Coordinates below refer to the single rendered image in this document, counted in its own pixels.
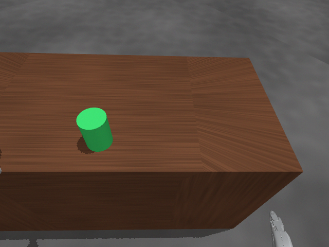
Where can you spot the can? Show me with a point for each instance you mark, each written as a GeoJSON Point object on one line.
{"type": "Point", "coordinates": [94, 127]}

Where can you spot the right robot hand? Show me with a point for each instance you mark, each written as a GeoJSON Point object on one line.
{"type": "Point", "coordinates": [280, 238]}

